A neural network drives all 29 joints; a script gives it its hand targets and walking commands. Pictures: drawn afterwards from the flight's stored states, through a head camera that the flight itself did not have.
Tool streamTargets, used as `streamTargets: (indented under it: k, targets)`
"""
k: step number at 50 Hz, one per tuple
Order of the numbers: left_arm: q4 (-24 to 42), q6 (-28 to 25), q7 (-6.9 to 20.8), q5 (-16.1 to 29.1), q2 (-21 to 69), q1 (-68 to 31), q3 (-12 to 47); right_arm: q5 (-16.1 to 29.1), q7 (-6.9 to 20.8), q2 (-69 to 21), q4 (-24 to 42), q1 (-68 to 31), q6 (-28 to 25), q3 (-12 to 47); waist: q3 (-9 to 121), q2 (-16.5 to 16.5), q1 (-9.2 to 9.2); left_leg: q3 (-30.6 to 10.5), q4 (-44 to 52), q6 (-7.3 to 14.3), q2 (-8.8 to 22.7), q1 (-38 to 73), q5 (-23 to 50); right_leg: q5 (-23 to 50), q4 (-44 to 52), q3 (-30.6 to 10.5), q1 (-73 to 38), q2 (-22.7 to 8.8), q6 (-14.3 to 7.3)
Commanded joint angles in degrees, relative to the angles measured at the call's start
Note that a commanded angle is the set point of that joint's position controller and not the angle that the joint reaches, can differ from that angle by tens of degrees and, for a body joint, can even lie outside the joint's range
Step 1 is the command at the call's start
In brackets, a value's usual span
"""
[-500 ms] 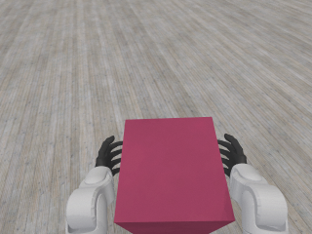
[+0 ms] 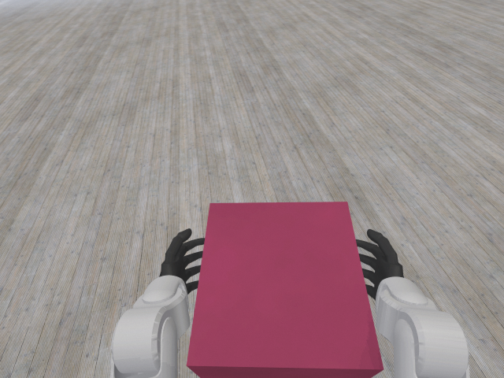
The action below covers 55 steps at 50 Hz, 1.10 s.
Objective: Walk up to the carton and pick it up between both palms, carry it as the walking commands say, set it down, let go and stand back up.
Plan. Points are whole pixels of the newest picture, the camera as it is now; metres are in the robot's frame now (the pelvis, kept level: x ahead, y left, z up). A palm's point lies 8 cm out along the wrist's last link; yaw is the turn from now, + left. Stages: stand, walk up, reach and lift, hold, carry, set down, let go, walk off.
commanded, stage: carry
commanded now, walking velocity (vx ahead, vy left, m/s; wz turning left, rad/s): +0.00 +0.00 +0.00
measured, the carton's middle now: (278, 304) +0.23 +0.00 +0.02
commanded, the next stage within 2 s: none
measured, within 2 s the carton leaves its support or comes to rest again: neither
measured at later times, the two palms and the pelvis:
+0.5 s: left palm (141, 306) +0.19 +0.17 +0.11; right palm (371, 306) +0.19 -0.12 +0.11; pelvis -0.05 +0.03 +0.01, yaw +1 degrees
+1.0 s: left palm (126, 337) +0.16 +0.19 +0.09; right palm (362, 325) +0.17 -0.10 +0.10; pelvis -0.08 +0.03 +0.00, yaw +1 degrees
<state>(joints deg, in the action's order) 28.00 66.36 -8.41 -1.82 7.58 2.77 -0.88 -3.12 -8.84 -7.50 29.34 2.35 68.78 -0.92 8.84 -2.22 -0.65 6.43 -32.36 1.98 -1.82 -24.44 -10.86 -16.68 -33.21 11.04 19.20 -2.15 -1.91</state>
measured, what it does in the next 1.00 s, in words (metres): lifts its left foot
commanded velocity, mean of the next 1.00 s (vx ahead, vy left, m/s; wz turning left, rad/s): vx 0.00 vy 0.00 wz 0.00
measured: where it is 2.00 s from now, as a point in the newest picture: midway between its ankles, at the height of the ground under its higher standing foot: outside the picture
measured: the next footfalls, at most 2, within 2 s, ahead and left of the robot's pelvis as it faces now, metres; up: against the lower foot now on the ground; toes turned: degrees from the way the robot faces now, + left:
left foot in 1.02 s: -0.03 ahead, +0.15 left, +0.00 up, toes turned +5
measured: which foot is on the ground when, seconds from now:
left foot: down 0.00-0.84, up 0.86-1.00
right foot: down 0.00-1.00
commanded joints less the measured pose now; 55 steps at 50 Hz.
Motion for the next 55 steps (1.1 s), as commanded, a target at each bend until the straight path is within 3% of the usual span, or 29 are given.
streamTargets:
  k: [1,3,7,11,16,19,22,27,30,32,33,35,36,37,38,39,41,42,43,44,45,46,47,48,50,51,52,53,55]
  targets:
    - [5.15,0.82,6.24,13.46,41.89,-23.01,32.88,15.83,6.79,-44.02,4.10,-23.73,-1.18,34.46,4.59,-0.70,0.42,-14.40,9.82,-0.64,10.90,8.81,-1.13,-2.65,7.27,-8.79,4.70,-8.36,3.33]
    - [4.90,1.38,6.09,14.36,42.06,-25.29,33.76,15.68,6.48,-43.83,3.36,-23.92,-0.90,32.99,5.28,-3.12,0.43,-20.24,18.48,-0.55,15.24,6.12,-7.09,-2.38,1.74,-6.05,1.60,-4.86,4.89]
    - [3.96,2.17,6.06,15.80,44.17,-27.06,35.33,15.60,6.29,-45.31,3.46,-25.08,-0.88,31.58,6.01,-3.93,0.33,-19.39,24.98,-2.65,15.98,6.02,-18.61,-3.45,-0.09,-4.29,0.07,-2.83,4.76]
    - [3.33,2.20,5.78,15.49,44.91,-26.54,34.69,16.07,6.44,-46.12,3.97,-25.92,-0.73,31.99,7.99,-3.74,0.52,-16.26,26.13,-5.25,14.83,9.05,-14.97,-3.88,0.52,-2.40,-1.74,-1.51,4.10]
    - [2.67,1.97,5.54,14.42,44.48,-24.78,33.35,16.50,6.62,-46.16,4.70,-26.56,-0.68,33.07,10.39,-1.96,0.80,-10.77,25.00,-9.45,9.99,11.74,-6.44,-1.73,8.61,-0.37,-8.50,-1.66,3.21]
    - [1.88,1.68,5.62,13.92,44.48,-24.32,32.38,16.40,6.74,-46.17,5.08,-27.85,-0.72,33.79,8.58,1.26,0.82,-8.69,21.29,-8.84,8.47,10.53,-8.41,-4.92,10.71,-2.53,-6.37,-2.57,2.77]
    - [1.44,1.63,5.74,13.92,44.34,-24.85,32.25,16.00,6.74,-45.79,4.52,-28.06,-0.59,33.59,6.56,1.18,0.75,-8.74,20.16,-8.19,7.93,8.42,-11.51,-8.36,10.70,-3.16,-3.97,-2.05,2.36]
    - [1.69,1.27,5.86,14.43,44.80,-26.53,32.77,15.66,6.86,-46.05,4.09,-28.57,-0.83,33.12,5.36,-0.53,0.98,-6.71,20.25,-9.91,6.80,8.05,-14.84,-10.57,10.95,-1.87,-2.94,0.34,1.63]
    - [1.74,1.03,5.95,14.49,45.25,-26.90,32.84,15.42,6.89,-46.35,4.08,-28.40,-1.10,33.16,5.56,2.48,0.88,-2.80,13.82,-10.45,4.34,10.53,-11.70,-12.82,14.58,-4.27,-0.38,-0.86,0.81]
    - [1.46,1.06,6.02,14.63,45.60,-27.70,32.96,15.13,6.86,-46.12,3.39,-27.25,-1.19,32.86,5.98,7.24,0.01,-2.68,3.15,-7.92,3.76,14.80,-8.09,-13.52,15.54,-9.60,6.50,-4.62,0.32]
    - [0.78,1.22,6.14,14.64,45.67,-27.87,32.94,14.79,6.82,-45.66,2.46,-26.39,-1.19,32.30,5.95,7.35,-0.48,-3.67,0.00,-6.21,4.20,16.55,-7.22,-14.46,14.58,-11.14,10.30,-6.25,0.21]
    - [-4.30,1.10,6.41,12.96,43.82,-27.67,30.87,12.73,6.82,-42.93,-2.36,-25.65,-1.77,29.12,4.01,2.80,-0.87,-7.36,3.71,-4.97,6.12,15.59,-10.03,-15.90,9.04,-9.78,13.97,-4.86,0.78]
    - [-4.07,0.81,6.52,13.01,44.14,-28.40,30.98,12.97,6.90,-42.92,-1.81,-27.34,-2.27,28.82,1.98,-2.40,-0.40,-11.70,12.85,-5.40,8.84,9.99,-17.42,-14.93,3.66,-6.77,11.68,-1.49,1.27]
    - [-2.56,0.48,6.42,13.45,45.04,-28.87,31.53,13.97,7.01,-43.76,0.15,-29.51,-2.56,29.34,1.50,-9.28,0.49,-15.30,24.64,-7.73,12.16,2.86,-25.27,-13.54,-3.28,-1.58,5.19,2.56,1.39]
    - [-0.11,0.25,6.08,14.26,46.40,-29.68,32.45,15.41,7.02,-45.30,2.93,-31.34,-2.47,30.64,4.16,-12.83,1.24,-16.16,32.88,-10.24,14.80,-0.95,-29.46,-13.19,-9.96,1.60,-1.60,4.15,1.03]
    - [-0.33,-0.18,5.87,14.18,46.94,-29.34,32.04,15.55,7.08,-46.02,2.52,-31.93,-2.42,30.88,6.78,-12.81,1.96,-13.14,35.39,-12.69,15.29,-2.65,-27.80,-12.20,-10.85,2.83,-7.44,3.88,0.36]
    - [-1.95,-1.75,6.12,13.38,46.20,-29.01,30.45,14.54,7.41,-47.20,0.08,-31.57,-3.50,30.89,8.44,-7.70,3.20,-4.25,31.94,-17.97,10.58,-4.31,-18.11,-12.80,0.38,7.26,-18.12,4.12,-1.13]
    - [-0.61,-2.21,6.41,13.94,47.21,-28.59,30.67,15.18,7.50,-49.09,1.59,-31.73,-3.90,32.61,7.54,0.18,4.89,2.96,16.94,-20.66,3.35,-1.89,-13.17,-10.05,13.69,7.51,-20.14,2.66,-4.04]
    - [0.17,-2.56,6.23,14.28,48.26,-27.71,31.18,15.51,7.56,-48.91,2.00,-29.06,-3.88,33.32,5.67,20.99,4.45,8.18,-16.88,-18.18,-4.11,5.01,-10.26,-12.26,25.23,-9.25,-6.16,-8.09,-7.59]
    - [0.36,-2.24,5.96,13.32,48.25,-25.68,31.36,16.27,7.39,-48.38,3.77,-29.11,-3.76,34.80,3.15,23.51,0.73,-6.41,-35.19,-9.75,3.01,9.11,-7.69,-22.26,28.88,-24.99,13.12,-17.44,-8.02]
    - [0.23,-1.47,6.91,13.73,48.45,-27.36,31.31,15.29,7.19,-48.13,2.32,-28.79,-4.20,33.53,2.39,13.59,-0.16,-9.45,-36.67,-6.29,3.59,5.40,-10.05,-18.53,26.04,-19.01,12.55,-17.89,-7.22]
    - [-0.15,-0.94,7.33,14.10,47.65,-28.35,31.76,14.06,6.81,-46.60,0.08,-27.40,-4.18,31.52,2.39,7.03,-0.12,-9.07,-29.72,-3.41,4.40,1.74,-9.95,-10.47,20.58,-14.01,7.64,-15.29,-4.87]
    - [-1.89,-0.90,7.53,13.96,46.86,-29.52,31.51,12.51,6.49,-44.81,-2.78,-26.16,-4.16,29.42,2.87,5.18,0.08,-7.18,-16.77,-2.45,4.99,-1.32,-10.31,-2.40,15.19,-10.84,0.74,-12.36,-3.71]
    - [0.72,-1.16,7.37,14.47,47.53,-30.77,32.09,13.24,6.36,-45.25,-0.72,-27.63,-4.32,29.67,3.57,4.70,0.54,-3.27,-7.73,-2.66,2.24,-0.35,-12.86,3.48,11.78,-9.58,-2.59,-9.69,-4.00]
    - [-2.79,-2.57,7.01,12.05,44.77,-27.80,29.48,12.40,6.37,-44.20,-3.19,-27.15,-5.29,28.56,7.02,6.96,0.33,0.63,9.01,-3.57,1.79,7.78,-4.95,15.82,6.15,-8.44,-5.93,-8.66,-3.04]
    - [1.47,-2.44,6.53,13.70,47.14,-26.76,32.06,14.85,6.52,-46.74,1.96,-27.48,-4.86,31.92,8.94,4.42,0.61,-3.71,12.05,-3.65,4.88,12.63,-1.09,15.77,2.73,-8.55,-4.75,-8.14,-1.23]
    - [1.84,-1.78,6.09,13.66,47.00,-23.70,32.27,15.33,6.53,-46.81,2.13,-25.90,-4.08,32.77,10.56,-1.31,1.08,-11.44,8.42,-2.03,11.43,17.48,18.46,10.89,1.77,-9.30,1.12,-6.78,1.54]
    - [1.70,-1.32,6.08,13.34,45.79,-24.32,31.91,14.16,6.31,-46.02,-0.34,-23.97,-4.14,31.28,11.04,-6.33,1.01,-13.64,6.25,0.25,12.58,15.28,24.79,4.69,2.41,-8.27,0.04,-5.25,2.57]
    - [-9.73,-3.21,6.89,8.43,40.76,-25.33,25.94,9.85,7.22,-41.17,-11.23,-25.42,-6.10,25.45,9.78,-3.05,0.96,-12.74,7.97,0.73,12.17,11.35,18.98,3.86,2.41,-7.38,-1.90,-4.71,2.49]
